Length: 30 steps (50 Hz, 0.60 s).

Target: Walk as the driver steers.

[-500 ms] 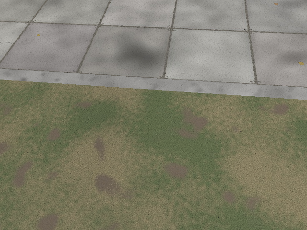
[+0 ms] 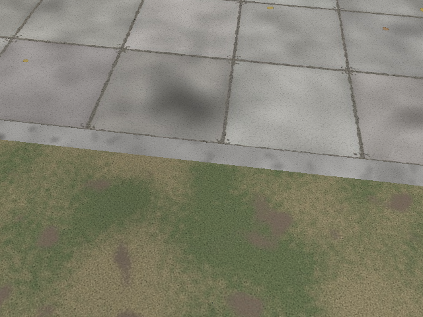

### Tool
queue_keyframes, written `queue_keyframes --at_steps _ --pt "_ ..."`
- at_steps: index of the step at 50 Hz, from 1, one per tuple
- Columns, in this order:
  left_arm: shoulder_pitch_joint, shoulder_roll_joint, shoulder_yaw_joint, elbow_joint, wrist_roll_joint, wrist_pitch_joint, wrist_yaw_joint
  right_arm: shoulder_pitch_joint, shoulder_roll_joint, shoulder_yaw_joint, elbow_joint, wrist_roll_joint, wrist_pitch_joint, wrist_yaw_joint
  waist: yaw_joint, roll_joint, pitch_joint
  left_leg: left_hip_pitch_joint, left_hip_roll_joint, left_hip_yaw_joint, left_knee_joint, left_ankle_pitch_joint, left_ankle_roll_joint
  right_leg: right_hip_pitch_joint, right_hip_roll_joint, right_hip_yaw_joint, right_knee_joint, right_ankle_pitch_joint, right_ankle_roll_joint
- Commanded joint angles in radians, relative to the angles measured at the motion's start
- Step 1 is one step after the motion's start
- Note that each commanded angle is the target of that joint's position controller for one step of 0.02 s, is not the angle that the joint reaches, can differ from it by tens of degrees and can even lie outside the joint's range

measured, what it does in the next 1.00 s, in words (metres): walks ahead: right foot, then left foot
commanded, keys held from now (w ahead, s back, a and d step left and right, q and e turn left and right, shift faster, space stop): w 0.56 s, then w+q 0.44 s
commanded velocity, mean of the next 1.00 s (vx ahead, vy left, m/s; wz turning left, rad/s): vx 0.50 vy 0.00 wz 0.14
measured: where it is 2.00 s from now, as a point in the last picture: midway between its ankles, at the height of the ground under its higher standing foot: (183, 150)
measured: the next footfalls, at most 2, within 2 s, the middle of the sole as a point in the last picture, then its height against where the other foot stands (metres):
right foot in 0.42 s outside the picture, level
left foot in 1.00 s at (181, 251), level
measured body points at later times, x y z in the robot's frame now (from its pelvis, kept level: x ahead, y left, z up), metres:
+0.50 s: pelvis +0.28 -0.06 -0.01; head +0.31 -0.07 +0.44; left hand +0.45 +0.19 -0.12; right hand +0.27 -0.32 -0.16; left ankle +0.11 +0.08 -0.66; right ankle +0.37 -0.15 -0.74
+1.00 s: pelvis +0.55 -0.01 -0.02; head +0.58 +0.01 +0.43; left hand +0.50 +0.26 -0.17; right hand +0.78 -0.22 -0.12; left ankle +0.66 +0.10 -0.74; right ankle +0.38 -0.15 -0.73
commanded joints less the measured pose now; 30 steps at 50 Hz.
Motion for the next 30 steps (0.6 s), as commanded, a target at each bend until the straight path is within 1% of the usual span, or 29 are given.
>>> queue_keyframes --at_steps 1,2,4,6,9,12,15,17,18,19,20,21,22,23,24,25,26,27,28,29,30 --pt "0.049 0.05 0.023 -0.048 0.007 0.011 0.011 0.018 -0.08 -0.012 -0.025 -0.008 -0.017 0.003 0.023 0.116 -0.055 0.128 0.251 -0.277 -0.3 0.08 0.164 -0.138 -0.094 0.035 -0.029 0.094 -0.001" --pt "0.042 0.047 0.024 -0.053 0.009 0.018 0.013 0.037 -0.096 -0.016 -0.014 -0.007 -0.019 -0.001 0.028 0.109 -0.04 0.115 0.247 -0.249 -0.317 0.115 0.173 -0.151 -0.097 0.031 -0.057 0.121 0.007" --pt "-0.03 0.058 0.03 -0.08 0.016 0.022 0.016 0.073 -0.125 -0.022 0.003 -0.007 -0.02 -0.014 0.019 0.087 -0.012 0.135 0.25 -0.22 -0.336 0.171 0.179 -0.226 -0.104 0.029 -0.152 0.208 0.026" --pt "-0.105 0.054 0.031 -0.104 0.021 0.02 0.014 0.11 -0.13 -0.022 0.017 -0.004 -0.013 -0.027 0.001 0.079 0.0 0.175 0.244 -0.194 -0.34 0.203 0.167 -0.277 -0.101 0.025 -0.267 0.31 0.038" --pt "-0.206 0.034 0.024 -0.131 0.017 0.013 0.003 0.151 -0.136 -0.02 0.031 0.004 -0.006 -0.036 -0.03 0.086 0.017 0.201 0.219 -0.142 -0.347 0.192 0.138 -0.255 -0.074 0.0 -0.449 0.439 0.039" --pt "-0.302 0.028 0.015 -0.159 0.009 0.009 -0.01 0.207 -0.146 -0.022 0.056 0.011 0.0 -0.039 -0.064 0.083 0.044 0.263 0.231 -0.132 -0.34 0.16 0.133 -0.247 -0.048 -0.022 -0.564 0.463 0.038" --pt "-0.373 0.033 0.009 -0.191 0.004 0.001 -0.029 0.249 -0.151 -0.027 0.083 0.015 0.015 -0.042 -0.081 0.084 0.069 0.369 0.274 -0.14 -0.294 0.182 0.132 -0.277 -0.036 -0.022 -0.631 0.4 0.022" --pt "-0.378 0.047 0.011 -0.205 0.002 -0.006 -0.041 0.246 -0.161 -0.034 0.09 0.018 0.024 -0.047 -0.065 0.096 0.065 0.42 0.301 -0.147 -0.248 0.246 0.12 -0.253 -0.024 -0.025 -0.663 0.328 -0.002" --pt "-0.351 0.061 0.015 -0.201 0.001 -0.009 -0.044 0.234 -0.167 -0.037 0.09 0.018 0.028 -0.048 -0.045 0.106 0.048 0.43 0.305 -0.145 -0.215 0.318 0.11 -0.199 -0.01 -0.035 -0.676 0.294 -0.016" --pt "-0.291 0.083 0.026 -0.188 0.003 -0.012 -0.044 0.211 -0.176 -0.04 0.085 0.019 0.032 -0.049 -0.007 0.12 0.01 0.428 0.296 -0.132 -0.15 0.47 0.098 -0.094 0.02 -0.061 -0.687 0.269 -0.033" --pt "-0.162 0.116 0.046 -0.148 0.007 -0.013 -0.04 0.186 -0.169 -0.037 0.079 0.019 0.036 -0.048 0.063 0.115 -0.066 0.398 0.254 -0.096 -0.004 0.617 0.076 0.089 0.056 -0.09 -0.708 0.281 -0.058" --pt "0.026 0.175 0.071 -0.095 0.013 -0.012 -0.032 0.179 -0.139 -0.024 0.063 0.01 0.037 -0.047 0.134 0.078 -0.194 0.251 0.198 -0.056 0.235 0.548 0.043 0.384 -0.004 -0.023 -0.674 0.312 -0.104" --pt "0.169 0.276 0.096 -0.067 0.03 -0.007 -0.026 0.287 -0.035 0.009 0.05 0.003 0.02 -0.037 0.119 -0.138 -0.358 -0.167 0.044 -0.003 0.649 0.151 -0.033 0.809 -0.269 0.402 -0.703 0.196 -0.255" --pt "0.182 0.221 0.075 -0.062 0.02 -0.004 -0.028 0.285 -0.032 0.014 0.062 0.011 -0.007 -0.031 0.12 -0.222 -0.431 -0.333 -0.024 -0.142 0.829 -0.413 -0.034 0.874 -0.351 0.703 -0.864 0.115 -0.3" --pt "0.104 0.161 0.055 -0.072 0.014 -0.006 -0.027 0.195 -0.13 -0.013 0.038 0.039 -0.024 -0.025 0.113 -0.16 -0.296 -0.423 0.045 -0.184 0.907 -0.378 -0.011 0.765 -0.313 0.584 -0.879 0.07 -0.243" --pt "0.01 0.128 0.043 -0.096 0.015 -0.005 -0.026 0.12 -0.142 -0.014 0.015 0.047 -0.03 -0.028 0.087 -0.095 -0.188 -0.426 0.101 -0.149 0.88 -0.285 0.001 0.607 -0.278 0.44 -0.901 0.122 -0.208" --pt "-0.059 0.098 0.033 -0.104 0.023 -0.006 -0.03 0.082 -0.133 -0.019 0.011 0.035 -0.027 -0.034 0.056 -0.027 -0.111 -0.385 0.14 -0.13 0.813 -0.208 0.0 0.452 -0.237 0.338 -0.941 0.192 -0.191" --pt "-0.094 0.072 0.025 -0.107 0.031 -0.011 -0.033 0.093 -0.12 -0.026 0.015 0.024 -0.013 -0.04 0.018 -0.04 -0.078 -0.319 0.172 -0.136 0.75 -0.159 0.0 0.352 -0.2 0.265 -0.974 0.238 -0.172" --pt "-0.103 0.06 0.021 -0.101 0.034 -0.012 -0.037 0.119 -0.095 -0.025 0.022 0.022 0.003 -0.042 -0.005 -0.054 -0.067 -0.266 0.182 -0.136 0.718 -0.133 -0.004 0.293 -0.179 0.225 -1.006 0.247 -0.169" --pt "-0.096 0.065 0.023 -0.092 0.033 -0.015 -0.036 0.143 -0.069 -0.023 0.033 0.024 0.017 -0.043 -0.016 -0.056 -0.06 -0.247 0.186 -0.131 0.697 -0.118 -0.009 0.263 -0.173 0.184 -1.029 0.268 -0.174" --pt "-0.081 0.08 0.028 -0.082 0.034 -0.019 -0.031 0.142 -0.061 -0.023 0.034 0.025 0.027 -0.044 -0.022 -0.051 -0.045 -0.259 0.189 -0.129 0.676 -0.091 -0.016 0.248 -0.173 0.147 -1.049 0.295 -0.179"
